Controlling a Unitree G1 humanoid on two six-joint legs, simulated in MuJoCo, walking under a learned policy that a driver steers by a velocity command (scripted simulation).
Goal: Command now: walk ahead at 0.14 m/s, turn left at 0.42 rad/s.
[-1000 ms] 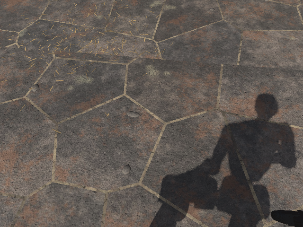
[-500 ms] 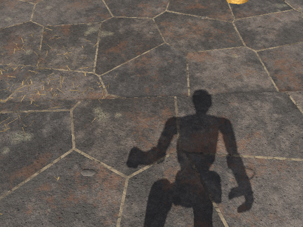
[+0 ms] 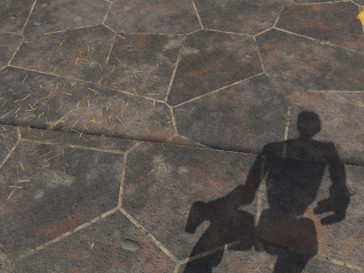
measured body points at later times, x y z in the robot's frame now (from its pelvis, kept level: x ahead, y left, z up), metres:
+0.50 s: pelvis +0.09 +0.01 -0.01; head +0.13 +0.03 +0.44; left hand +0.16 +0.32 -0.12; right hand +0.31 -0.23 -0.10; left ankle +0.13 +0.13 -0.75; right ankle +0.15 -0.13 -0.72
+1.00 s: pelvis +0.09 +0.01 -0.01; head +0.11 +0.02 +0.44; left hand +0.08 +0.29 -0.13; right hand +0.34 -0.16 -0.11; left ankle +0.03 +0.11 -0.75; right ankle +0.15 -0.12 -0.75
